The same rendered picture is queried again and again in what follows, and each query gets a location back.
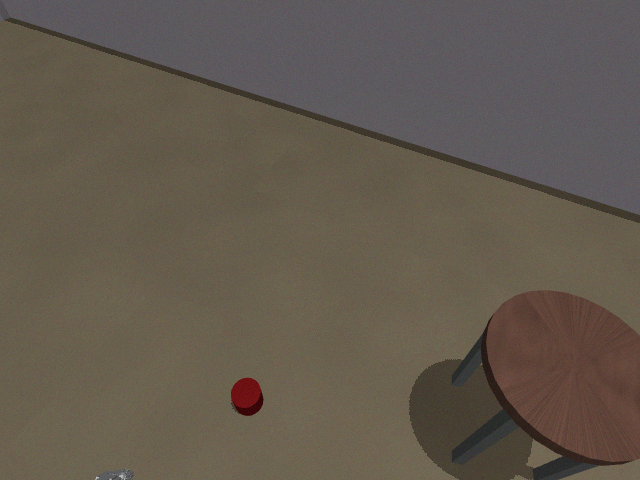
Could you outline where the stool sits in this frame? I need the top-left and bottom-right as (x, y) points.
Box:
(452, 290), (640, 480)

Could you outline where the tin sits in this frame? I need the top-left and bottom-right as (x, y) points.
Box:
(231, 378), (263, 416)

